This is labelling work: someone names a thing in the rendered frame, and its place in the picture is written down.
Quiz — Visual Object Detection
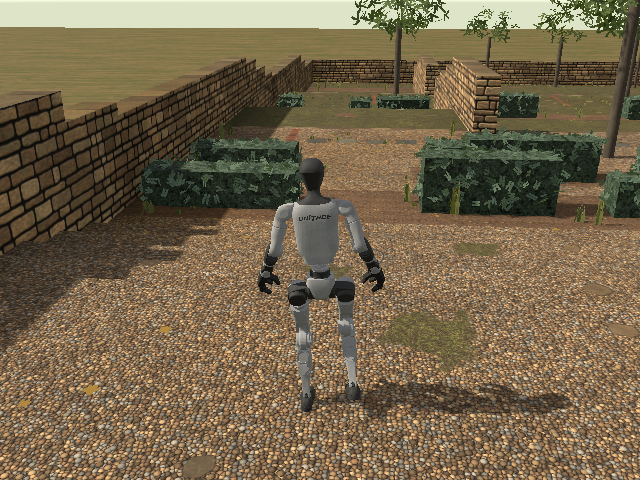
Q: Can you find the left robot hand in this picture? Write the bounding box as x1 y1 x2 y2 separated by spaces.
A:
257 267 280 294

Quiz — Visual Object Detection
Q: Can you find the robot left upper arm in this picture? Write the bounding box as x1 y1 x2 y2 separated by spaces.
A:
268 203 294 258

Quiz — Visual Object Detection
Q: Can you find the robot right forearm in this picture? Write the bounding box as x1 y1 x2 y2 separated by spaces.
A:
359 237 381 274

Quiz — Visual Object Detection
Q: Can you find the robot left forearm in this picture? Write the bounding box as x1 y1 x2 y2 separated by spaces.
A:
260 242 278 278

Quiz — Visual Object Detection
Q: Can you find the robot right upper arm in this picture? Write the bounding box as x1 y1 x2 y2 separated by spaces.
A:
335 199 368 253

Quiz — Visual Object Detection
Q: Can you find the right robot hand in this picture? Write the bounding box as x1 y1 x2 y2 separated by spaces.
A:
362 268 385 292

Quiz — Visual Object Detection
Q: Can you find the robot left foot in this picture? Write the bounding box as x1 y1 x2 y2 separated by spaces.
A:
301 386 315 412

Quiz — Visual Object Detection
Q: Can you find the robot torso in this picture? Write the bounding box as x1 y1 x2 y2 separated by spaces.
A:
292 195 339 300

